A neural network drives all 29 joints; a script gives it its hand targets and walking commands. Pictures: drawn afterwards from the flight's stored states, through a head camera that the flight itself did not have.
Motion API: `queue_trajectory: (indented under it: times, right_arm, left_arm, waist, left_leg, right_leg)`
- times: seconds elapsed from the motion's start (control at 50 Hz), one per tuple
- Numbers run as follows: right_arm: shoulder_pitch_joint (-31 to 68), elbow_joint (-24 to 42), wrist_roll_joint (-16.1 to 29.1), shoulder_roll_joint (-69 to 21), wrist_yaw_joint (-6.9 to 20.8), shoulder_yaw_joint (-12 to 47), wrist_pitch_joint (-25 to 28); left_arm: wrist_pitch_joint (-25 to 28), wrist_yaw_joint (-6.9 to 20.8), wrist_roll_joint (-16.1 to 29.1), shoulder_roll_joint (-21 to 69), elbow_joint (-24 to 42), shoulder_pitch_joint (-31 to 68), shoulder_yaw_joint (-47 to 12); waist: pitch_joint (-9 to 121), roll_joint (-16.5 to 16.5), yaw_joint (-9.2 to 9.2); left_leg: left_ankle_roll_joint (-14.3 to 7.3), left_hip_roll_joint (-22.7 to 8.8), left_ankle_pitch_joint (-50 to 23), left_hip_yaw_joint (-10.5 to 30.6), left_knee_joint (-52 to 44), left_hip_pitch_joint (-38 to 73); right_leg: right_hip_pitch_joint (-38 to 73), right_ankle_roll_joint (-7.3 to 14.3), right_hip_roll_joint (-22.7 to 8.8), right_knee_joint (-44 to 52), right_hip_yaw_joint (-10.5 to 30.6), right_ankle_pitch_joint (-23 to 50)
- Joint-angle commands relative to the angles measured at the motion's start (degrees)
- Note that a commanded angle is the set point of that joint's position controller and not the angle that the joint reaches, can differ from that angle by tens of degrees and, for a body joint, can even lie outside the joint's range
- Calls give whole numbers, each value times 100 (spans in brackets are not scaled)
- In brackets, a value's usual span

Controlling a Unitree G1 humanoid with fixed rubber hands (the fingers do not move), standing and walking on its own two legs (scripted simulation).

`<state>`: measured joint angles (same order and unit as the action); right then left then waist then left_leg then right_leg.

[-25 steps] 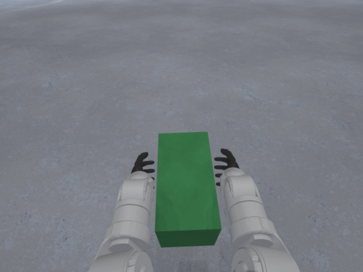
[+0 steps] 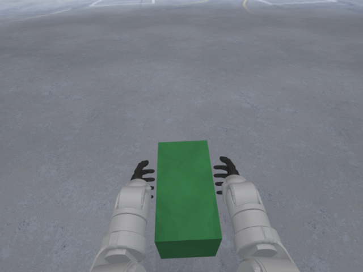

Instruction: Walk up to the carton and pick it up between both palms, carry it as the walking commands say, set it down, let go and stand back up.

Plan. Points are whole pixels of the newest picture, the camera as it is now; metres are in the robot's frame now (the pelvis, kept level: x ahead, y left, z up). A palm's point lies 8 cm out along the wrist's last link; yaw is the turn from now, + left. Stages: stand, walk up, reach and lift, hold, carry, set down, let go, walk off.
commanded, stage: hold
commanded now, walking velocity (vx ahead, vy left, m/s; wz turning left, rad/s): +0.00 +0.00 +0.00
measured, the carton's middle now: (185, 196) +0.34 +0.00 -0.03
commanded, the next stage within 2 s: carry in 0.68 s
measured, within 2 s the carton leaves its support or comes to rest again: neither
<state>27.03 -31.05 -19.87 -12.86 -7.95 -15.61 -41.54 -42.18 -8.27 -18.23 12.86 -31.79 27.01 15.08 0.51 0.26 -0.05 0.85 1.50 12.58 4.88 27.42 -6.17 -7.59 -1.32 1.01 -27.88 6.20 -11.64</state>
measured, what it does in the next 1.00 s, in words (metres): stands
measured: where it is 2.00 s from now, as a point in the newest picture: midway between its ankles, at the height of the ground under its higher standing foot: outside the picture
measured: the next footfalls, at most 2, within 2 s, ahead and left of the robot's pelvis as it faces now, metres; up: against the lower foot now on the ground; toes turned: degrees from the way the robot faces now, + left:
right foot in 1.30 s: -0.01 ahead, -0.19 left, +0.00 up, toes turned -4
left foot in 1.50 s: -0.08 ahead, +0.03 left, +0.00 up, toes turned +7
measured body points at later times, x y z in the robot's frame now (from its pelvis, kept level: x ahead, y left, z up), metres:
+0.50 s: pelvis -0.01 +0.00 +0.00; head -0.08 +0.00 +0.44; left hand +0.31 +0.11 +0.05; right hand +0.31 -0.12 +0.05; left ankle +0.04 +0.13 -0.74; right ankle +0.05 -0.13 -0.74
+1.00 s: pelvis -0.03 -0.04 -0.02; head -0.02 -0.04 +0.43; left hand +0.31 +0.07 +0.05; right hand +0.31 -0.16 +0.05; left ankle +0.02 +0.12 -0.73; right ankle +0.05 -0.13 -0.74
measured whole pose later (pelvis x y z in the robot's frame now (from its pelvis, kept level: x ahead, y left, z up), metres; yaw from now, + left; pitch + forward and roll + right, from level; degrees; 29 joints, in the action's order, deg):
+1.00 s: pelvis -0.03 -0.04 -0.02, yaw +0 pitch +3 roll +0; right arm 23.8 -4.6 -9.2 -11.6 -15.5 -6.6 -52.7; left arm -54.1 -15.7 -8.1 11.9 -5.2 24.5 4.7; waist 1.8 0.2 0.0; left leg 1.7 -2.1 21.0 2.7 43.8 -29.0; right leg -28.9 1.7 4.8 -37.8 4.1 -11.4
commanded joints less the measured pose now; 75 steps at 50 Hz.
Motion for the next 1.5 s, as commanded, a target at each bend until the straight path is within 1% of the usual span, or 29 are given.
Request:
queue_trajectory:
  times: [0.0, 0.32, 0.64, 0.66, 0.72, 0.78, 0.84, 0.9, 0.94, 0.96, 0.98, 1.02, 1.06, 1.08, 1.1, 1.12, 1.14, 1.16, 1.2, 1.22, 1.24, 1.26, 1.28, 1.3, 1.32, 1.34, 1.36, 1.44, 1.48]
  right_arm:
    - [3165, 143, 1636, -6468, 1599, 2489, 329]
    - [3294, 144, 1655, -6446, 1654, 2477, 279]
    - [3112, 246, 1678, -6468, 1638, 2580, 261]
    - [3848, 295, 1651, -6065, 1667, 2568, 266]
    - [3715, 553, 1896, -6300, 1556, 2909, 147]
    - [3298, 990, 2116, -6443, 1382, 3189, -27]
    - [2982, 1573, 2381, -6509, 1187, 3502, -305]
    - [2258, 2495, 2724, -6262, 902, 3854, -692]
    - [2053, 3152, 2949, -6088, 736, 4073, -988]
    - [2054, 3393, 3026, -5967, 686, 4114, -1131]
    - [2073, 3618, 3161, -5941, 653, 4205, -1251]
    - [1942, 4065, 3378, -5977, 600, 4309, -1448]
    - [1776, 4548, 3519, -6012, 522, 4324, -1606]
    - [1623, 4604, 3467, -5959, 488, 4233, -1690]
    - [1497, 4647, 3439, -5914, 442, 4178, -1735]
    - [1405, 4761, 3450, -6016, 386, 4197, -1781]
    - [1148, 4742, 3335, -6012, 341, 4133, -1857]
    - [977, 4685, 3200, -5940, 294, 4032, -1906]
    - [920, 4702, 3058, -5885, 220, 3878, -1927]
    - [859, 4740, 3010, -5787, 173, 3778, -1945]
    - [755, 4685, 2934, -5664, 119, 3670, -1985]
    - [654, 4594, 2857, -5556, 70, 3585, -2021]
    - [643, 4510, 2795, -5481, 20, 3511, -2057]
    - [564, 4407, 2674, -5412, 10, 3434, -2118]
    - [891, 4614, 2842, -5580, 11, 3580, -2122]
    - [1053, 4629, 2973, -5736, 34, 3693, -2167]
    - [1238, 4631, 3069, -5809, 58, 3774, -2195]
    - [1499, 4576, 3270, -5932, 119, 3858, -2301]
    - [1416, 4390, 3256, -5895, 124, 3805, -2384]
  left_arm:
    - [415, 1579, 1646, 6530, 402, 3417, -2448]
    - [371, 1631, 1664, 6549, 389, 3538, -2422]
    - [366, 1632, 1690, 6510, 502, 3375, -2511]
    - [302, 1663, 1549, 6086, 289, 3736, -2497]
    - [214, 1503, 1861, 6234, 864, 3880, -2841]
    - [2, 1387, 2267, 6389, 1523, 3864, -3442]
    - [-317, 1264, 2588, 6567, 2129, 3492, -3914]
    - [-703, 998, 2883, 6486, 2921, 2771, -4143]
    - [-976, 810, 2967, 6371, 3374, 2308, -4207]
    - [-1095, 724, 2927, 6296, 3458, 2002, -4130]
    - [-1179, 656, 2903, 6202, 3663, 1831, -4091]
    - [-1301, 506, 2887, 6058, 4114, 1577, -3989]
    - [-1428, 338, 2937, 6005, 4651, 1491, -3943]
    - [-1509, 278, 2926, 5959, 4739, 1403, -3901]
    - [-1561, 225, 2931, 5915, 4897, 1343, -3898]
    - [-1623, 200, 2975, 5887, 5238, 1603, -3999]
    - [-1721, 187, 2970, 5873, 5132, 1476, -4000]
    - [-1793, 206, 3060, 5886, 5064, 1418, -4003]
    - [-1888, 237, 3264, 5952, 5086, 1550, -4020]
    - [-1933, 236, 3329, 5961, 5067, 1587, -4013]
    - [-1996, 227, 3332, 5944, 4921, 1449, -3959]
    - [-2051, 215, 3317, 5896, 4761, 1289, -3882]
    - [-2102, 210, 3299, 5859, 4622, 1156, -3814]
    - [-2108, 199, 3170, 5770, 4459, 1097, -3695]
    - [-2093, 210, 3220, 5920, 4563, 1165, -3688]
    - [-2121, 209, 3156, 5931, 4529, 1132, -3572]
    - [-2139, 200, 3063, 5921, 4457, 1103, -3447]
    - [-2161, 92, 2838, 5835, 4533, 1152, -3172]
    - [-2213, 39, 2738, 5732, 4392, 1040, -3088]
  waist:
    - [1577, -40, -6]
    - [1395, -43, 21]
    - [1498, -69, 5]
    - [1202, -131, 87]
    - [1845, 140, 81]
    - [2372, 370, 102]
    - [2720, 560, 118]
    - [2756, 360, 60]
    - [2769, -754, 22]
    - [2733, -1323, -27]
    - [2750, -1304, -43]
    - [2853, -829, -26]
    - [3121, -678, 36]
    - [3203, -228, 69]
    - [3181, 1124, 20]
    - [3172, 1789, 52]
    - [3162, 1132, 41]
    - [3018, 763, 21]
    - [2802, 1098, 11]
    - [2748, 1119, 38]
    - [2759, 1017, 17]
    - [2702, 714, 7]
    - [2588, 202, -14]
    - [2536, -1468, 2]
    - [2685, -1526, -4]
    - [2679, -1182, -24]
    - [2613, -864, -50]
    - [2535, -1010, -48]
    - [2635, -794, -22]
  left_leg:
    - [-123, 283, -322, -52, -524, 109]
    - [-151, 256, 266, -39, -599, -75]
    - [-135, 277, 9, -80, -554, -19]
    - [-122, -594, 957, 309, -432, -1121]
    - [-209, -1027, 152, 616, -445, -924]
    - [-282, -1259, -1733, 605, 85, -544]
    - [-380, -1397, -2357, 578, 498, -482]
    - [-326, -1269, -1643, 337, 788, -970]
    - [-88, -543, -197, -479, 1819, -1677]
    - [-7, -99, 1317, -941, 2374, -1998]
    - [-25, -139, 2026, -988, 2626, -2126]
    - [-55, -244, 1343, -926, 2129, -1868]
    - [-118, -408, 312, -817, 733, -958]
    - [-282, -972, -520, -142, 85, -79]
    - [-796, -2389, -2269, 1386, -199, 446]
    - [-1321, -3178, -3631, 1982, -186, 175]
    - [-1375, -2954, -3676, 1679, -82, 12]
    - [-1189, -2609, -3347, 1104, 4, -190]
    - [-641, -1900, -2766, 46, 155, -498]
    - [-520, -1649, -2372, -236, 298, -543]
    - [-441, -1475, -1864, -409, 467, -609]
    - [-312, -1270, -1360, -514, 696, -794]
    - [-134, -1152, -471, -586, 1105, -1345]
    - [211, -613, 1353, -1022, 1771, -2439]
    - [249, -628, 2035, -964, 2426, -2414]
    - [204, -567, 1795, -848, 2610, -2273]
    - [161, -559, 1484, -835, 2568, -2173]
    - [115, -329, 974, -1154, 1124, -1502]
    - [118, -416, 399, -1137, -82, -698]
  right_leg:
    - [465, 140, 307, 460, -105, 328]
    - [390, 163, 294, 467, -130, -175]
    - [415, 146, 291, 495, -112, 26]
    - [-842, 293, -687, 516, 236, -1080]
    - [-928, 316, -385, -168, -105, -280]
    - [-1093, 250, -397, -707, -125, 1039]
    - [-1213, 222, -351, -1014, -79, 1312]
    - [-980, 310, -355, -790, 60, 1309]
    - [-589, 709, -967, -136, 868, 2292]
    - [-520, 1031, -1386, 175, 1293, 2910]
    - [-402, 1175, -1561, 172, 1377, 3406]
    - [-333, 1041, -1258, -125, 906, 3650]
    - [-619, 743, -855, -628, 412, 3108]
    - [-1367, 498, -590, -1156, 141, 2116]
    - [-2519, 137, -106, -1845, -390, -694]
    - [-2803, -17, -42, -3008, -584, -2016]
    - [-2625, 14, -263, -3450, -321, -1810]
    - [-2466, 11, -340, -3321, -368, -1498]
    - [-1947, 75, -331, -1954, -680, -1084]
    - [-1674, 61, -177, -1261, -951, -800]
    - [-1268, 52, -71, -471, -1240, -384]
    - [-844, 37, -196, 210, -1117, -148]
    - [-341, 53, -735, 605, -415, 340]
    - [-55, 597, -1952, 548, 1041, 2156]
    - [-248, 907, -2093, 452, 1065, 2808]
    - [-362, 927, -1929, 416, 820, 2510]
    - [-476, 857, -1798, 460, 547, 1884]
    - [-579, 617, -1392, 557, 9, 216]
    - [-742, 445, -1242, 412, -115, -331]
